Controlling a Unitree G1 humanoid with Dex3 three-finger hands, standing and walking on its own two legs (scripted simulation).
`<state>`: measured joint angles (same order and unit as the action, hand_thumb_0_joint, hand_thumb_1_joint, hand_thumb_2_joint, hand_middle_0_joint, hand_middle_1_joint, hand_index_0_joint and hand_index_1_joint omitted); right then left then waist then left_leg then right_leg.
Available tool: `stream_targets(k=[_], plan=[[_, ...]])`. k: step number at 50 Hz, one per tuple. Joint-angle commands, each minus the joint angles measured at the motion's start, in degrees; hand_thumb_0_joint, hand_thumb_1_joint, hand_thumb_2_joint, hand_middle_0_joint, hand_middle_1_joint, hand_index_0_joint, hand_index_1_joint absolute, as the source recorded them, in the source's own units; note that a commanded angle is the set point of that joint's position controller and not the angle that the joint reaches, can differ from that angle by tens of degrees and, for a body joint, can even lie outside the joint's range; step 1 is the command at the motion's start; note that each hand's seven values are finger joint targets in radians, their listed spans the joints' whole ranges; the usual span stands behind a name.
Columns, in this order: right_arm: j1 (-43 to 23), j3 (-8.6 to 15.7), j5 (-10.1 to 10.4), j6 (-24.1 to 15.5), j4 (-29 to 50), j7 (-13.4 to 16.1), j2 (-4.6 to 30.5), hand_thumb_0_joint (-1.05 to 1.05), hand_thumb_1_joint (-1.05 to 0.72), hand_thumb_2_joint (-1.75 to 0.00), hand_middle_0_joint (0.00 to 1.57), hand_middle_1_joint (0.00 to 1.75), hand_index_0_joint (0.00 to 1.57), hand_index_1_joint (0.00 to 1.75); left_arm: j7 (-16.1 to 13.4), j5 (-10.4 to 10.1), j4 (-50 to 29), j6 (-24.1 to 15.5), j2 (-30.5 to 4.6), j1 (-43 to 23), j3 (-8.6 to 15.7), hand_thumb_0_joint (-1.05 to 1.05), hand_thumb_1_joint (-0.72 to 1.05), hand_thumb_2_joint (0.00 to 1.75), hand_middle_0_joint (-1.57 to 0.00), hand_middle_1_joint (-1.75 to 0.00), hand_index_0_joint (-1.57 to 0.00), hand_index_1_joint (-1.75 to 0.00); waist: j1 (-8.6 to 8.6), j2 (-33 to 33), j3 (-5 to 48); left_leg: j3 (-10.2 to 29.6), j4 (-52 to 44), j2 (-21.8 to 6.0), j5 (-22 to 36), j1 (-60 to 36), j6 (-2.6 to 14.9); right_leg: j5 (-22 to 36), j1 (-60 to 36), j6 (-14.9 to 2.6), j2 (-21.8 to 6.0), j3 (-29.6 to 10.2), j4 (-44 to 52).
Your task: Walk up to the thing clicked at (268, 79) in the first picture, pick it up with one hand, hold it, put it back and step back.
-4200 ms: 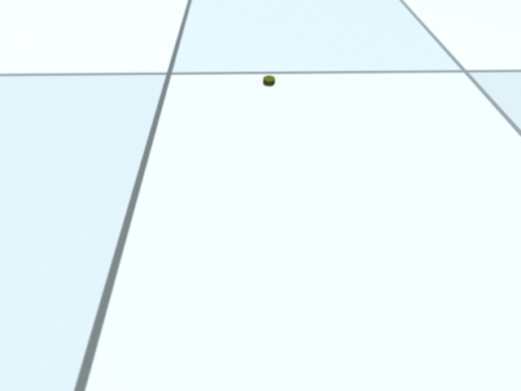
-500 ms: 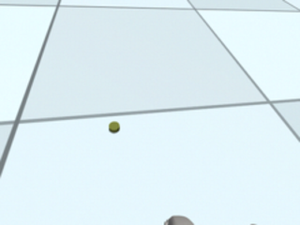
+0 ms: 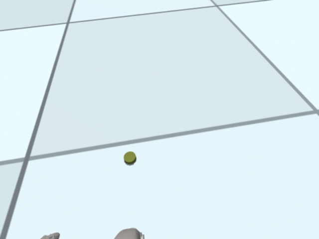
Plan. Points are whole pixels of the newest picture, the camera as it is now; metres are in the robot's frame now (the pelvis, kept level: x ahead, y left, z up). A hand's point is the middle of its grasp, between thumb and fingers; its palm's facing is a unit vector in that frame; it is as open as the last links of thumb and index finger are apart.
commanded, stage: walk up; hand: left
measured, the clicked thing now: (130, 157) +0.74 +0.25 -0.75
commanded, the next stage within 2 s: none
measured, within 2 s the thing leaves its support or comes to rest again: neither
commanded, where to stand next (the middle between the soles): +0.41 +0.03 m, yaw +0 degrees
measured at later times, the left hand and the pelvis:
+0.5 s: hand (59, 212) +0.22 +0.32 -0.14, palm faces -0.08 -0.94 -0.34, open 7.4 cm; pelvis +0.16 +0.04 +0.00, yaw -1 degrees
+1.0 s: hand (73, 174) +0.35 +0.32 -0.16, palm faces -0.01 -0.93 -0.38, open 7.4 cm; pelvis +0.30 +0.04 -0.02, yaw +0 degrees
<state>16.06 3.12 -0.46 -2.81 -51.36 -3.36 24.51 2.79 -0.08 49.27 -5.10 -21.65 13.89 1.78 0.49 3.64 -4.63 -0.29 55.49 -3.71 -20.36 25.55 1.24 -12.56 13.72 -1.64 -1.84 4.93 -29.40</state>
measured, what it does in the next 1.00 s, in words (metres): walks ahead: left foot, then right foot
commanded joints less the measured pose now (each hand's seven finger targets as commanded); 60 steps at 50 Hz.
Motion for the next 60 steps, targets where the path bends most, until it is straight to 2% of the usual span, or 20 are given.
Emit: stream_targets(k=[1,4,8,9,10,11,16,25,28,29,31,32,37,44,47,48,49,50,54,60], plan=[[0.72,3.72,-0.68,-0.66,3.40,-0.62,10.03,0.00,-0.90,-0.90,0.20,0.30,0.20,0.30,-0.92,0.86,-4.40,-0.88,-18.21,1.34,5.59,0.00,0.90,0.90,-0.20,-0.30,-0.20,-0.30,0.99,-13.29,0.18,-0.59,-11.29,-2.61,4.07,1.32,-1.56,-13.27,2.75,-11.82,-13.82,-12.52,16.93],[-0.68,3.89,-0.62,-1.51,3.53,-0.84,9.48,0.00,-0.90,-0.90,0.20,0.30,0.20,0.30,-0.56,0.74,-4.65,-0.65,-18.51,0.86,5.52,0.00,0.90,0.90,-0.20,-0.30,-0.20,-0.30,0.79,-11.77,1.58,-2.09,-18.27,-1.58,6.91,-3.43,-1.41,-14.27,3.34,-10.86,-13.30,-11.05,14.10],[8.25,5.37,-1.06,-2.58,0.14,0.30,11.80,0.00,-0.90,-0.90,0.20,0.30,0.20,0.30,-0.31,1.12,-4.89,0.27,-15.22,-0.31,3.87,0.00,0.90,0.90,-0.20,-0.30,-0.20,-0.30,-5.12,-2.37,4.80,-5.55,-23.12,2.70,4.15,-23.75,0.08,-17.21,14.89,-6.87,-8.44,-5.28,-2.46],[14.15,6.39,-1.32,-3.01,-0.75,1.16,15.56,0.00,-0.90,-0.90,0.20,0.30,0.20,0.30,-0.32,1.35,-5.53,0.43,-11.58,0.47,2.73,0.00,0.90,0.90,-0.20,-0.30,-0.20,-0.30,-8.01,9.56,6.20,8.49,-32.19,-5.33,-9.80,-29.01,3.12,-12.02,20.87,-4.15,-4.27,-1.37,-21.87],[14.06,6.96,-1.33,-3.56,1.23,1.46,20.52,0.00,-0.90,-0.90,0.20,0.30,0.20,0.30,-0.62,0.06,-5.32,0.78,-10.09,1.80,2.55,0.00,0.90,0.90,-0.20,-0.30,-0.20,-0.30,-7.18,14.72,3.94,37.30,-45.45,-19.32,-20.78,-28.65,8.15,-17.10,31.90,-1.40,4.70,-2.03,-34.12],[10.46,7.00,0.20,-3.28,2.40,1.38,20.85,0.00,-0.90,-0.90,0.20,0.30,0.20,0.30,-1.67,0.69,-3.82,1.25,-15.97,0.65,3.72,0.00,0.90,0.90,-0.20,-0.30,-0.20,-0.30,-5.92,7.27,0.23,39.96,-45.59,-22.46,-21.63,-21.72,12.10,-17.72,30.25,-1.84,0.05,-9.31,-37.89],[2.27,4.38,0.13,-3.62,4.12,2.04,14.63,0.00,-0.90,-0.90,0.20,0.30,0.20,0.30,-0.51,0.11,1.30,1.67,-15.50,6.38,3.91,0.00,0.90,0.90,-0.20,-0.30,-0.20,-0.30,-0.78,5.44,0.24,11.41,-42.46,-12.42,0.42,-13.90,9.82,-6.06,19.01,0.82,-4.22,-7.88,-28.75],[3.22,4.45,0.02,-2.91,5.59,1.56,15.46,0.00,-0.90,-0.90,0.20,0.30,0.20,0.30,1.10,0.64,-1.53,1.37,-12.69,-1.48,4.00,0.00,0.90,0.90,-0.20,-0.30,-0.20,-0.30,-2.35,4.13,-0.74,5.05,-39.62,-10.69,2.58,-12.75,10.33,0.31,10.41,0.88,-2.75,-2.43,-7.84],[1.79,4.00,0.19,-2.02,6.59,1.58,14.23,0.00,-0.90,-0.90,0.20,0.30,0.20,0.30,0.25,0.81,0.29,0.36,-12.38,3.64,4.38,0.00,0.90,0.90,-0.20,-0.30,-0.20,-0.30,0.91,0.69,2.74,2.30,-28.73,-9.60,10.46,-10.17,8.49,2.27,-2.13,0.13,0.13,-0.09,-0.83],[3.04,2.88,0.26,-1.84,6.74,1.64,11.36,0.00,-0.90,-0.90,0.20,0.30,0.20,0.30,-0.36,0.81,1.71,-0.19,-14.22,7.93,5.22,0.00,0.90,0.90,-0.20,-0.30,-0.20,-0.30,3.04,-5.72,5.90,-0.20,-18.81,-6.49,13.33,-7.59,6.73,0.61,-10.41,-0.73,0.96,-1.76,1.80],[4.98,1.02,0.61,-1.73,8.30,1.73,6.78,0.00,-0.90,-0.90,0.20,0.30,0.20,0.30,-1.58,0.96,0.45,-1.08,-22.93,12.61,7.18,0.00,0.90,0.90,-0.20,-0.30,-0.20,-0.30,4.65,-22.16,7.16,-3.88,5.72,5.53,-9.24,12.49,1.24,-13.65,-19.77,-9.82,-21.43,-39.33,15.93],[1.82,2.61,-0.15,-1.08,7.14,2.51,12.14,0.00,-0.90,-0.90,0.20,0.30,0.20,0.30,-1.37,0.19,-0.18,-0.66,-22.90,10.37,6.91,0.00,0.90,0.90,-0.20,-0.30,-0.20,-0.30,4.49,-14.64,3.70,1.94,9.75,1.24,-10.75,13.17,1.16,-12.90,-13.94,-14.87,-24.28,-41.70,14.62],[5.81,2.97,0.16,-0.48,2.97,1.26,11.01,0.00,-0.90,-0.90,0.20,0.30,0.20,0.30,-1.78,-0.21,-2.77,-0.59,-17.37,3.68,5.14,0.00,0.90,0.90,-0.20,-0.30,-0.20,-0.30,0.07,-13.63,0.68,2.06,0.24,-1.79,-0.10,5.89,-0.21,0.29,-3.23,-11.13,-13.24,-16.48,13.20],[0.80,2.37,-0.14,-0.34,2.29,1.51,7.41,0.00,-0.90,-0.90,0.20,0.30,0.20,0.30,-2.31,0.55,-3.75,0.59,-16.09,1.01,3.61,0.00,0.90,0.90,-0.20,-0.30,-0.20,-0.30,0.26,-12.17,2.75,-2.68,-16.71,-0.02,10.34,-8.90,-1.74,11.67,6.72,-10.00,-12.22,-8.71,5.52],[3.63,2.90,-0.39,-1.01,-0.17,2.79,9.28,0.00,-0.90,-0.90,0.20,0.30,0.20,0.30,-2.71,-0.06,-3.71,2.12,-12.79,-1.94,1.86,0.00,0.90,0.90,-0.20,-0.30,-0.20,-0.30,-3.07,-5.01,5.08,-2.09,-25.75,1.58,14.16,-20.43,-0.26,3.61,13.11,-5.37,-8.17,-5.37,-6.07],[3.65,3.53,-0.99,-1.33,0.04,3.24,13.14,0.00,-0.90,-0.90,0.20,0.30,0.20,0.30,-2.69,-0.43,-3.43,2.62,-9.57,0.68,0.91,0.00,0.90,0.90,-0.20,-0.30,-0.20,-0.30,-2.40,5.56,6.21,10.58,-31.61,-8.05,15.08,-21.73,2.28,-4.67,16.02,-1.99,-3.11,-2.44,-14.30],[5.71,4.80,-0.50,-1.67,1.55,2.85,18.33,0.00,-0.90,-0.90,0.20,0.30,0.20,0.30,-2.64,-0.53,-3.69,2.85,-10.50,4.02,1.19,0.00,0.90,0.90,-0.20,-0.30,-0.20,-0.30,-2.52,8.86,7.12,27.93,-39.46,-17.60,-1.50,-22.25,9.39,-19.83,20.15,-0.81,2.96,-1.30,-23.22],[4.69,5.76,0.03,-1.35,1.23,2.70,20.19,0.00,-0.90,-0.90,0.20,0.30,0.20,0.30,-3.24,0.31,-1.33,3.27,-15.12,3.45,2.69,0.00,0.90,0.90,-0.20,-0.30,-0.20,-0.30,-3.25,6.69,5.71,33.24,-40.99,-20.07,-11.40,-19.24,13.78,-23.09,19.94,-0.98,0.23,-5.30,-29.59],[-2.92,3.87,-0.37,-0.72,3.02,3.07,15.18,0.00,-0.90,-0.90,0.20,0.30,0.20,0.30,-2.74,0.40,2.24,2.94,-14.88,6.36,3.07,0.00,0.90,0.90,-0.20,-0.30,-0.20,-0.30,0.00,7.86,2.67,16.70,-38.21,-12.67,-7.32,-10.93,10.89,-15.86,15.13,-0.48,-2.85,-5.87,-24.05],[-8.06,1.84,-0.25,0.92,3.73,2.72,12.02,0.00,-0.90,-0.90,0.20,0.30,0.20,0.30,-3.04,1.18,5.36,2.52,-10.92,7.48,3.26,0.00,0.90,0.90,-0.20,-0.30,-0.20,-0.30,1.66,4.44,5.39,7.77,-29.49,-8.56,-2.49,-0.79,7.31,-3.77,-3.03,0.19,1.41,-1.39,-3.41]])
